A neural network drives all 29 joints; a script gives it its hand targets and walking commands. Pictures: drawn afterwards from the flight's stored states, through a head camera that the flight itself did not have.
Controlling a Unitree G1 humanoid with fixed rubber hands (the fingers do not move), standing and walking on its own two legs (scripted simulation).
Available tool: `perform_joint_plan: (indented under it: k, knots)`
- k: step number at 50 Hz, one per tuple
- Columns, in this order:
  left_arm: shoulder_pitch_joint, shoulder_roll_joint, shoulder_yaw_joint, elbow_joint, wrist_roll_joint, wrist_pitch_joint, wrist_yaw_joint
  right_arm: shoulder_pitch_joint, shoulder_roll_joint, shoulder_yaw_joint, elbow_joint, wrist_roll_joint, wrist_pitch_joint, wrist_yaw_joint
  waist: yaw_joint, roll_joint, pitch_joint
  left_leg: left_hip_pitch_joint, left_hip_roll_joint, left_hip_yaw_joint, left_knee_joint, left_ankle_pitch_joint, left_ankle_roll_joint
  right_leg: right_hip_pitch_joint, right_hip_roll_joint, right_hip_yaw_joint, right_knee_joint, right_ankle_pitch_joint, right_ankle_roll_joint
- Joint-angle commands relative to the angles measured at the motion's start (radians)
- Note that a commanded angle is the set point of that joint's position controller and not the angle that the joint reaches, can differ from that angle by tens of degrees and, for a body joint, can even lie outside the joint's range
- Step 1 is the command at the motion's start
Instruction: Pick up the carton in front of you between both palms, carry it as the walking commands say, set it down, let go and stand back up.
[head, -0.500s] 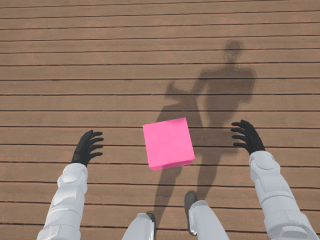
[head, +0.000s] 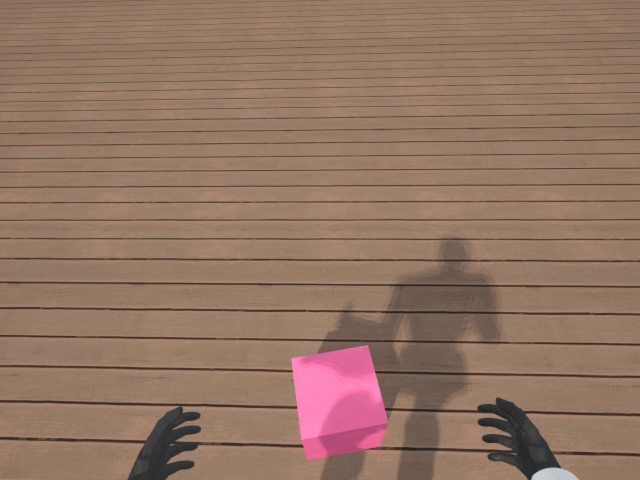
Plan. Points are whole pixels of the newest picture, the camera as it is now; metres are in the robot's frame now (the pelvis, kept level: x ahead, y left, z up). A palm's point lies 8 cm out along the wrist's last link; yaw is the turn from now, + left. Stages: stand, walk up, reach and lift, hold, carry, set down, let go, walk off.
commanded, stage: let go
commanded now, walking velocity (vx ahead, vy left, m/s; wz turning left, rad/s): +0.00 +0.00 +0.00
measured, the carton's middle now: (337, 404) +0.41 -0.01 -0.65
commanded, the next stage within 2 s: stand in 0.32 s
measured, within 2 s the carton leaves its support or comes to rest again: neither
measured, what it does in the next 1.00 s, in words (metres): stands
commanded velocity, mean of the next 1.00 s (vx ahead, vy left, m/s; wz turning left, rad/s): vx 0.00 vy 0.00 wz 0.00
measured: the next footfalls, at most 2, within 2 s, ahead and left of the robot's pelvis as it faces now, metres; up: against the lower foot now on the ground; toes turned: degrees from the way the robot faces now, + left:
none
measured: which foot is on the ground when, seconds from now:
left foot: down 0.00-1.00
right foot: down 0.00-1.00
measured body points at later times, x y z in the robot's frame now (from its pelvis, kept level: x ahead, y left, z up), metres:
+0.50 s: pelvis +0.01 -0.01 -0.01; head +0.02 -0.01 +0.44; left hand +0.17 +0.28 -0.09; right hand +0.15 -0.29 -0.10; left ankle -0.06 +0.12 -0.74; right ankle +0.03 -0.12 -0.74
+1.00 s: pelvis +0.02 +0.00 -0.01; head +0.03 +0.00 +0.44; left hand +0.16 +0.29 -0.11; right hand +0.15 -0.29 -0.11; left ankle -0.06 +0.12 -0.74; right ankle +0.03 -0.12 -0.74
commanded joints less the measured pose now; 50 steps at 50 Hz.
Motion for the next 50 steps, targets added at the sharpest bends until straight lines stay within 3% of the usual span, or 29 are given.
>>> perform_joint_plan:
  k: [1, 13, 14, 16, 17, 18, 20, 22, 27, 30, 40, 50]
  knots:
    - [-0.060, 0.080, 0.028, -0.093, 0.008, 0.013, -0.001, -0.057, -0.096, -0.021, -0.105, 0.004, 0.017, 0.007, -0.001, 0.016, 0.000, -0.427, 0.021, 0.032, -0.192, 0.000, 0.017, 0.466, 0.028, 0.003, 0.038, 0.124, 0.017]
    - [-0.046, 0.092, 0.047, -0.108, 0.024, 0.052, -0.012, -0.036, -0.083, -0.022, -0.123, -0.011, 0.053, 0.002, -0.006, -0.041, -0.046, -0.273, -0.021, 0.051, -0.128, 0.132, 0.003, 0.451, 0.008, 0.031, 0.027, 0.251, 0.014]
    - [-0.088, 0.131, 0.044, -0.184, 0.049, 0.101, 0.014, 0.032, -0.094, -0.041, -0.075, 0.015, 0.017, -0.013, -0.022, -0.006, -0.112, -0.249, -0.061, 0.053, -0.093, 0.125, -0.011, 0.466, -0.002, 0.029, 0.052, 0.270, 0.008]
    - [-0.065, 0.111, 0.027, -0.170, 0.037, 0.121, 0.032, -0.008, -0.095, -0.012, -0.098, 0.020, 0.007, -0.021, -0.009, -0.029, -0.090, -0.249, -0.053, 0.048, -0.085, 0.120, -0.009, 0.412, -0.004, 0.023, 0.055, 0.247, 0.009]
    - [-0.044, 0.242, 0.071, 0.028, 0.018, 0.053, 0.075, -0.052, -0.189, -0.044, 0.039, -0.040, -0.011, -0.060, 0.043, -0.086, -0.102, -0.219, 0.016, 0.033, -0.023, 0.094, -0.041, 0.152, -0.079, 0.052, 0.035, 0.046, 0.023]
    - [-0.043, 0.252, 0.064, 0.043, 0.029, 0.019, 0.087, -0.012, -0.191, -0.053, 0.045, -0.038, -0.023, -0.072, 0.011, -0.089, -0.091, -0.168, 0.014, 0.018, -0.009, 0.059, -0.037, 0.096, -0.075, 0.079, 0.012, -0.076, 0.016]
    - [-0.095, 0.220, 0.050, 0.053, 0.036, -0.018, 0.084, 0.002, -0.190, -0.043, 0.075, -0.048, -0.039, -0.071, -0.009, -0.060, -0.060, -0.184, 0.022, -0.002, -0.018, -0.018, -0.018, 0.013, -0.078, 0.098, 0.003, -0.202, 0.008]
    - [-0.105, 0.215, 0.048, 0.082, 0.033, -0.038, 0.078, -0.017, -0.193, -0.039, 0.095, -0.043, -0.053, -0.068, -0.002, -0.035, -0.078, -0.211, 0.038, -0.020, -0.016, 0.008, -0.006, 0.033, -0.073, 0.089, 0.038, -0.136, -0.001]
    - [-0.090, 0.236, 0.041, 0.162, 0.029, -0.060, 0.076, -0.025, -0.221, -0.037, 0.141, -0.034, -0.068, -0.069, -0.001, -0.020, -0.143, -0.178, 0.056, -0.028, 0.014, 0.241, -0.013, 0.092, -0.085, 0.078, 0.106, 0.151, -0.019]
    - [-0.085, 0.250, 0.039, 0.197, 0.028, -0.063, 0.079, -0.014, -0.237, -0.036, 0.168, -0.033, -0.069, -0.074, -0.005, -0.021, -0.155, -0.154, 0.060, -0.027, 0.023, 0.311, -0.016, 0.108, -0.090, 0.078, 0.118, 0.227, -0.026]
    - [-0.090, 0.271, 0.028, 0.274, 0.024, -0.071, 0.091, -0.007, -0.268, -0.027, 0.228, -0.030, -0.076, -0.091, -0.002, -0.023, -0.146, -0.118, 0.070, -0.039, 0.007, 0.390, -0.013, 0.133, -0.101, 0.083, 0.112, 0.288, -0.032]
    - [-0.106, 0.278, 0.020, 0.326, 0.020, -0.074, 0.094, -0.019, -0.278, -0.019, 0.277, -0.028, -0.085, -0.093, 0.000, -0.022, -0.123, -0.101, 0.076, -0.052, -0.034, 0.365, -0.006, 0.141, -0.106, 0.086, 0.079, 0.249, -0.031]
